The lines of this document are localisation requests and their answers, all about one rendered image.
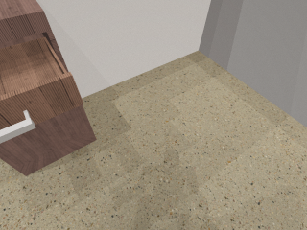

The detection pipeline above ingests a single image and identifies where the drawer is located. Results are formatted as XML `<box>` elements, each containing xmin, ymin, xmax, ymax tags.
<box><xmin>0</xmin><ymin>37</ymin><xmax>84</xmax><ymax>130</ymax></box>

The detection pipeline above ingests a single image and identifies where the cabinet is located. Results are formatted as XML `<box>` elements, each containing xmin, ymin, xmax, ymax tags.
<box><xmin>0</xmin><ymin>0</ymin><xmax>97</xmax><ymax>176</ymax></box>

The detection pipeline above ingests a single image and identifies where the handle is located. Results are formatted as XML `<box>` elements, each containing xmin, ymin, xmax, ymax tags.
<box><xmin>0</xmin><ymin>110</ymin><xmax>35</xmax><ymax>144</ymax></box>

